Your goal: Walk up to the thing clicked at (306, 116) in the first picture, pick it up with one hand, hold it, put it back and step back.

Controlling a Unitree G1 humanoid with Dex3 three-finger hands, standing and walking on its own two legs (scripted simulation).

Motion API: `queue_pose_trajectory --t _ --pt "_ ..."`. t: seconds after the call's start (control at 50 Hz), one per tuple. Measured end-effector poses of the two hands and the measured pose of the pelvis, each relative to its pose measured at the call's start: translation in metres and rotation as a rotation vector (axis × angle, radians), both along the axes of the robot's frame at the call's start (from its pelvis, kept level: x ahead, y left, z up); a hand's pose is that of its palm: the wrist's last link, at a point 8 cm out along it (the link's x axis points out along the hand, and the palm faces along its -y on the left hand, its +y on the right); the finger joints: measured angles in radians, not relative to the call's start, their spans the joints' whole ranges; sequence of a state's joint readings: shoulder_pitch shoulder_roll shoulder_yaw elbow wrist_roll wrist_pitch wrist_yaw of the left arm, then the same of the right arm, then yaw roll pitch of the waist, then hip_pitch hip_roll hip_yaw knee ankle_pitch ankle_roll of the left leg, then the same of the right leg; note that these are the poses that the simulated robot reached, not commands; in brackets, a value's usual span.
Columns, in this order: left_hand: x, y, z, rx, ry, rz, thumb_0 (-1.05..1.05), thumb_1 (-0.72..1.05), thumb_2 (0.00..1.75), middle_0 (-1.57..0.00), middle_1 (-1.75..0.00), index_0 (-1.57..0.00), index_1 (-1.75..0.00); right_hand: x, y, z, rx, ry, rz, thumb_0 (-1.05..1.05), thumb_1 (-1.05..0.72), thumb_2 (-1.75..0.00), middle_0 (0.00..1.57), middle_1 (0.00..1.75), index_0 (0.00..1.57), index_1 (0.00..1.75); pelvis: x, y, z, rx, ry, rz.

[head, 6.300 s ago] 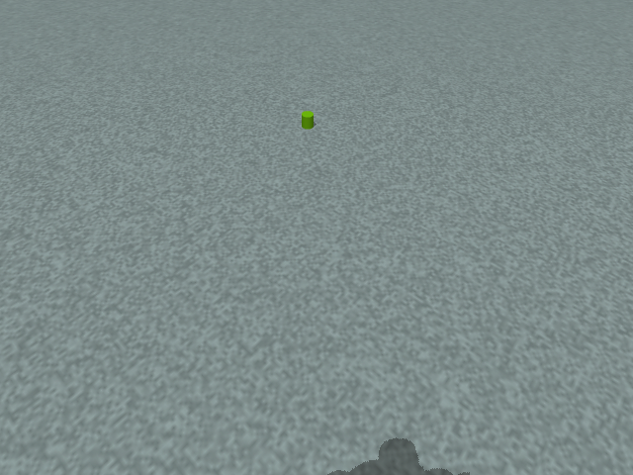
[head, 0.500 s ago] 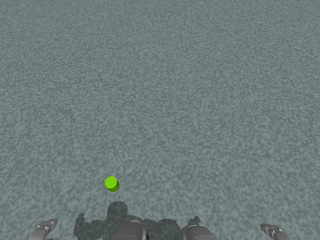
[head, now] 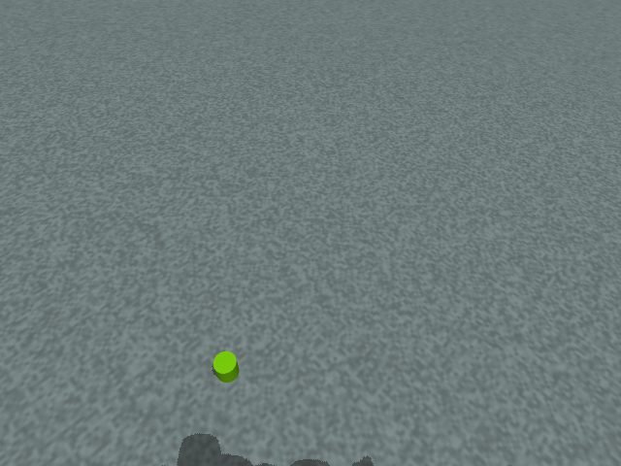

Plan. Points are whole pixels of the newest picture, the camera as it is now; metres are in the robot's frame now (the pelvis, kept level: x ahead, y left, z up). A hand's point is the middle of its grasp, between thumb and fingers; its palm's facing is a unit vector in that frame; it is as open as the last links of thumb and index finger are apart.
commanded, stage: walk up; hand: left
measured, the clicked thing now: (226, 367) +0.51 +0.25 -0.71
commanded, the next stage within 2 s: stand in 1.56 s
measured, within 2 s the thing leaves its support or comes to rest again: neither
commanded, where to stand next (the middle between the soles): +0.13 +0.00 m, yaw -1 degrees
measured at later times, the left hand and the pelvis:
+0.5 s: hand out of the picture +0.08 +0.25 -0.13, palm faces +0.03 -0.94 -0.33, open 7.4 cm; pelvis +0.02 -0.01 +0.02, yaw +1 degrees
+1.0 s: hand out of the picture +0.13 +0.24 -0.12, palm faces +0.00 -0.95 -0.32, open 7.4 cm; pelvis +0.03 -0.01 +0.03, yaw +0 degrees
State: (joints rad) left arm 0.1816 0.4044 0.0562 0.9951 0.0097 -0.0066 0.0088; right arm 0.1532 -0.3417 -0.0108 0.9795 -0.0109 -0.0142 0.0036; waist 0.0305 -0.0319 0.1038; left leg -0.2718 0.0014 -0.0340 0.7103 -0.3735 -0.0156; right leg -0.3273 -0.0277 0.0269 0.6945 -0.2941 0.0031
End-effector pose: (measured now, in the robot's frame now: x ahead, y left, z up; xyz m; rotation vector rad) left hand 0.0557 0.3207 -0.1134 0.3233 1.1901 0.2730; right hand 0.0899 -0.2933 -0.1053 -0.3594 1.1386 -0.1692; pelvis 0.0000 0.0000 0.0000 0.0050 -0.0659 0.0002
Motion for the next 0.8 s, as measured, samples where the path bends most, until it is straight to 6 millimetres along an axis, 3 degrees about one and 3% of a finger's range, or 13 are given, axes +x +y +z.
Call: queue_pose_trajectory --t 0.14,0.34,0.68,0.8 --pt "-0.011 -0.018 0.007 -0.059 0.020 0.001 0.01 0.90 0.90 -0.21 -0.30 -0.20 -0.30 -0.007 0.005 0.008 0.027 0.005 -0.003 0.01 -0.90 -0.90 0.21 0.30 0.21 0.30 -0.006 -0.001 0.013 -0.017 0.003 0.009" --pt "-0.013 -0.029 0.014 -0.067 0.068 0.013 0.01 0.90 0.90 -0.21 -0.30 -0.20 -0.30 -0.005 -0.011 0.009 0.018 0.042 -0.018 0.01 -0.91 -0.90 0.20 0.30 0.21 0.30 0.001 -0.006 0.020 -0.010 0.030 0.015" --pt "0.062 -0.033 0.025 -0.064 -0.017 -0.026 0.01 0.90 0.90 -0.21 -0.30 -0.20 -0.30 0.017 -0.010 0.014 0.019 0.041 -0.052 0.01 -0.91 -0.90 0.20 0.30 0.20 0.30 0.026 -0.006 0.027 -0.003 0.037 0.010" --pt "0.075 -0.036 0.028 -0.064 -0.037 -0.045 0.01 0.90 0.90 -0.21 -0.30 -0.20 -0.30 0.024 -0.009 0.016 0.023 0.020 -0.056 0.01 -0.91 -0.90 0.20 0.30 0.20 0.30 0.027 -0.006 0.028 -0.002 0.033 0.006"
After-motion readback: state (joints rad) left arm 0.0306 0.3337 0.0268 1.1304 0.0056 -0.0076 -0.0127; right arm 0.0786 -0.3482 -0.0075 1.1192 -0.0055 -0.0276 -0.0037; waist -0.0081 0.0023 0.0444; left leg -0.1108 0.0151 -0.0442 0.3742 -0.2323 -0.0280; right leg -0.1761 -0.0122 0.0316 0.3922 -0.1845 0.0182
